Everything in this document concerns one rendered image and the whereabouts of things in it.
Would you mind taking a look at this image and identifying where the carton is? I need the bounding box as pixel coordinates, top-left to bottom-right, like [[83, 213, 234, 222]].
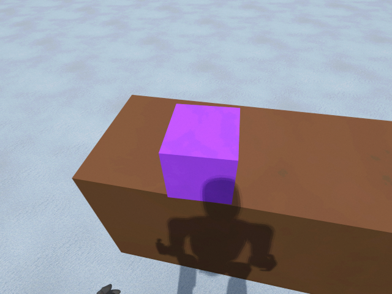
[[159, 104, 240, 205]]

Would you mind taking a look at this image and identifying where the pedestal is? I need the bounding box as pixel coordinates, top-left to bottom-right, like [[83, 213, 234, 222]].
[[72, 95, 392, 294]]

